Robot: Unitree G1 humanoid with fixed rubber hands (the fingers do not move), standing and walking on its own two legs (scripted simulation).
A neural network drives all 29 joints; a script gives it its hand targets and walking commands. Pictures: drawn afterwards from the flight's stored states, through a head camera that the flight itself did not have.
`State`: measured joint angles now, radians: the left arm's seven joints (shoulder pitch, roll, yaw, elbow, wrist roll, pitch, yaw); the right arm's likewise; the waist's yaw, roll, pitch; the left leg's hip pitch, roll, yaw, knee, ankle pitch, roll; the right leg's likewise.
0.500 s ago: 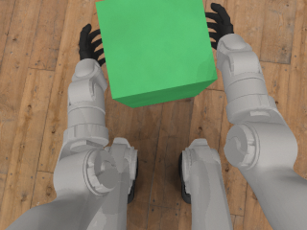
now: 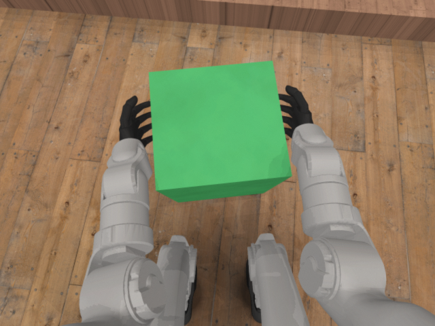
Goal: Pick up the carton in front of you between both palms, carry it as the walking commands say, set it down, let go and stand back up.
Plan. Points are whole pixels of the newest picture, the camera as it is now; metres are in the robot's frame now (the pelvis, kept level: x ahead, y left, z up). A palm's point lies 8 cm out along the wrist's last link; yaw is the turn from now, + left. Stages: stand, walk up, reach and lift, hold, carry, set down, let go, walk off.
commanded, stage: reach and lift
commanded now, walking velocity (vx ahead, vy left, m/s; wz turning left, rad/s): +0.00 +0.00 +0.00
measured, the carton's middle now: (216, 144) +0.47 +0.01 -0.11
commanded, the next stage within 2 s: hold in 1.92 s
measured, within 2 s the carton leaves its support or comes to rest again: neither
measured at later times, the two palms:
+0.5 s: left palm (84, 124) +0.40 +0.15 +0.12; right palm (341, 118) +0.41 -0.14 +0.11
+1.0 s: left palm out of the picture +0.37 +0.15 +0.24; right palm (431, 95) +0.36 -0.14 +0.24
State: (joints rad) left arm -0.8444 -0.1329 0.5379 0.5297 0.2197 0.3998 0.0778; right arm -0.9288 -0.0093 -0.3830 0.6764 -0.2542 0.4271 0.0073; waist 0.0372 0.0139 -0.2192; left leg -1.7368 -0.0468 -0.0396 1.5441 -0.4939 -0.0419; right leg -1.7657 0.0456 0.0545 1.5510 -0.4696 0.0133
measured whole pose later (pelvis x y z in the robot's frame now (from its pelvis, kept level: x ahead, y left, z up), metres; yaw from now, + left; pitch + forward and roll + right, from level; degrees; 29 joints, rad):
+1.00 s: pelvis +0.07 +0.01 +0.21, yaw +0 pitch -2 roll +0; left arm -0.32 -0.17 0.31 0.42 0.30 0.57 0.00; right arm -0.30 0.16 -0.28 0.40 -0.29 0.60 0.00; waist -0.01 0.01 -0.05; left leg -0.21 -0.02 -0.07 0.47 -0.23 0.00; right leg -0.22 0.01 0.05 0.46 -0.21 0.01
